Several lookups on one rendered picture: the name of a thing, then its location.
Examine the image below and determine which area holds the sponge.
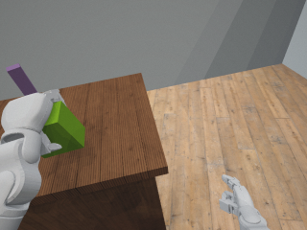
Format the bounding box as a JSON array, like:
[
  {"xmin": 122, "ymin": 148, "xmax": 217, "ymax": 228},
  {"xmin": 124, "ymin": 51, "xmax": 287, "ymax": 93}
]
[{"xmin": 41, "ymin": 101, "xmax": 85, "ymax": 159}]

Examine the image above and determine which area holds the table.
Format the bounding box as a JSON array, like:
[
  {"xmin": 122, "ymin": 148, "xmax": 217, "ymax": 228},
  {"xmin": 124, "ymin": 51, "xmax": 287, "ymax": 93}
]
[{"xmin": 0, "ymin": 73, "xmax": 169, "ymax": 230}]

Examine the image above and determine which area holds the left robot forearm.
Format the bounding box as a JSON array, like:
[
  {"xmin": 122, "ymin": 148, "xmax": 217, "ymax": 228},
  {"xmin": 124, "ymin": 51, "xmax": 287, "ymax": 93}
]
[{"xmin": 0, "ymin": 128, "xmax": 42, "ymax": 230}]

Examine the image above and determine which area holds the robot right hand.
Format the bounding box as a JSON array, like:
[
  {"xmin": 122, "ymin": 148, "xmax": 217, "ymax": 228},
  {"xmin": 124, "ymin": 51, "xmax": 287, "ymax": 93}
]
[{"xmin": 219, "ymin": 174, "xmax": 254, "ymax": 217}]

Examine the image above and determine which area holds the right robot forearm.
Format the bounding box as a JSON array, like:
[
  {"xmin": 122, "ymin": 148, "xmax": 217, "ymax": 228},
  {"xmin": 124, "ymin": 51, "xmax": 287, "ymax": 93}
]
[{"xmin": 237, "ymin": 206, "xmax": 270, "ymax": 230}]

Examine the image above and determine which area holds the robot left hand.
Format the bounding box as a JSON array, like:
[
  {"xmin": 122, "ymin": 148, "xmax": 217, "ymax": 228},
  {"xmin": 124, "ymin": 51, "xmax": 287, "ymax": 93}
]
[{"xmin": 1, "ymin": 89, "xmax": 66, "ymax": 156}]

